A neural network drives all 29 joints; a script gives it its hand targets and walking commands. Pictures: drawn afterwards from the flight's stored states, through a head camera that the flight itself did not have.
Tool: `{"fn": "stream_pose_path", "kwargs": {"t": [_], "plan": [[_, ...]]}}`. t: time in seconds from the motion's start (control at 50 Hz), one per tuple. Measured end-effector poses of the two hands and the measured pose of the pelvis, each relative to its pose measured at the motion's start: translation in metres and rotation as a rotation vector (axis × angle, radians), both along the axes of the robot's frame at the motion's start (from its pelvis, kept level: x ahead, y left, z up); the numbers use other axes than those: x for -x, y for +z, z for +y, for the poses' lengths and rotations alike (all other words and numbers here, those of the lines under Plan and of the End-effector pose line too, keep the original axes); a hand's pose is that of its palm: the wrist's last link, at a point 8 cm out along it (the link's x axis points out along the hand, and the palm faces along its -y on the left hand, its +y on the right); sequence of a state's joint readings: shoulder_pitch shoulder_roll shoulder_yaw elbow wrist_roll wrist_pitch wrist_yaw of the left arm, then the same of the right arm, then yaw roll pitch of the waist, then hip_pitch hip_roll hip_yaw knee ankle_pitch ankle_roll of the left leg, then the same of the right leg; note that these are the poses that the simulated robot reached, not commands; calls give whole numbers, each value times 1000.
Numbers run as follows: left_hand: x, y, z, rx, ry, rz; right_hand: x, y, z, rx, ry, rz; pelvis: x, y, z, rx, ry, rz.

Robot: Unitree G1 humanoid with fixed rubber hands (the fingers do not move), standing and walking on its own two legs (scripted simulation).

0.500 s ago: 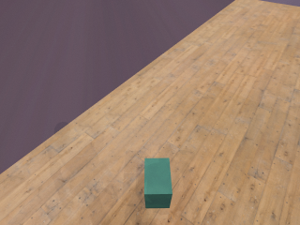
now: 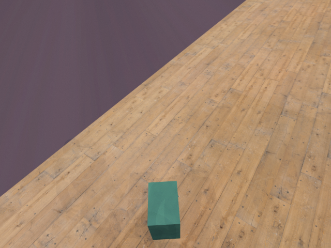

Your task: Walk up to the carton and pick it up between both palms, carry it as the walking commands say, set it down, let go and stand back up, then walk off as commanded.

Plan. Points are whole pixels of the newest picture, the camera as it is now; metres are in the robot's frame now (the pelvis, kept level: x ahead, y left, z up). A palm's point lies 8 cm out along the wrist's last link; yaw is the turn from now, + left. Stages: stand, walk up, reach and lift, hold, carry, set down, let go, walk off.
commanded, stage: walk up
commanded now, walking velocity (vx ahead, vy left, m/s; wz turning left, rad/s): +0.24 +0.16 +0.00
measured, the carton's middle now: (164, 210) +0.46 +0.05 -0.63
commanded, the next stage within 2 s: none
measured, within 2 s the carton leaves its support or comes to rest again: neither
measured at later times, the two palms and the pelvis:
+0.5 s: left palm out of the picture +0.10 +0.29 -0.14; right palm out of the picture +0.15 -0.21 -0.11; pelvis +0.07 +0.05 +0.01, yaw -1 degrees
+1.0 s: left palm out of the picture +0.04 +0.26 -0.12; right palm out of the picture +0.02 -0.23 -0.12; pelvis +0.02 +0.02 +0.02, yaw -2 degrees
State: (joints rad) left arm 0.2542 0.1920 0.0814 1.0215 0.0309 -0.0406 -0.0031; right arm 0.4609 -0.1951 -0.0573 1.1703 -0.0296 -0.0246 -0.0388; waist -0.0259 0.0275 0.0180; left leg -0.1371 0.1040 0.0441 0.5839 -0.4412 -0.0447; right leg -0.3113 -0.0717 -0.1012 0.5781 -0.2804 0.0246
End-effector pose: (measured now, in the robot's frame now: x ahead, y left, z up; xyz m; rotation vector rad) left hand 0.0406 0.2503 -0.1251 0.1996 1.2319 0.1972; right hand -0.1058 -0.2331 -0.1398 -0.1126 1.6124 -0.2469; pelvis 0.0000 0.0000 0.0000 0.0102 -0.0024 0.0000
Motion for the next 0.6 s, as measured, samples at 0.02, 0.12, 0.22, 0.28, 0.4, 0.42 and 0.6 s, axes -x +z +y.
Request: {"fn": "stream_pose_path", "kwargs": {"t": [0.02, 0.12, 0.22, 0.28, 0.4, 0.42, 0.6], "plan": [[0, -1, -6, -5, 14, 5, -9, -4, -4, -10, 16, 4, -4, -1, -3, 3, 7, -2], [28, 16, -26, 0, 83, 110, -101, -2, -15, -40, 85, -126, -29, 15, -5, -18, 8, 3], [37, 18, -38, 33, 69, 203, -190, 7, -4, -46, 104, -294, -47, 21, -2, -15, -7, 1], [28, 7, -36, 62, 66, 209, -222, 10, 9, -37, 133, -339, -56, 17, 4, 3, -10, -5], [-16, -17, 7, 50, 77, 150, -255, 16, 21, 33, 171, -377, -76, 3, 30, 15, -6, 3], [-25, -17, 15, 40, 71, 145, -257, 19, 22, 48, 167, -384, -77, 3, 34, 12, -9, 3], [-91, -6, 52, 23, -40, 69, -231, 45, 26, 131, 127, -395, -67, 17, 53, 56, -26, 8]]}}
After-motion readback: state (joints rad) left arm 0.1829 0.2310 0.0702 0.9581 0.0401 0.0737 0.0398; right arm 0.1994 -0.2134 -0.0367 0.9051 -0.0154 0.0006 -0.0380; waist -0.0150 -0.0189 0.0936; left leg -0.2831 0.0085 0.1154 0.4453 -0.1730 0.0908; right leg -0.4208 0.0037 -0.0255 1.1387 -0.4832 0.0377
